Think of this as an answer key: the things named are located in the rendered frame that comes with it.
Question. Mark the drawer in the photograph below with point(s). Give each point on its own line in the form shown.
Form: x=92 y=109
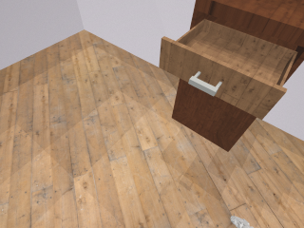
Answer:
x=252 y=70

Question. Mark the cabinet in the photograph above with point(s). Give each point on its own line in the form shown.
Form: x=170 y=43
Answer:
x=280 y=22

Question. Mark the handle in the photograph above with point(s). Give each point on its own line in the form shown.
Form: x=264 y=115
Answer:
x=210 y=89

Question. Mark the robot right hand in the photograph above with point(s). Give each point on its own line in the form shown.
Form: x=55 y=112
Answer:
x=240 y=222

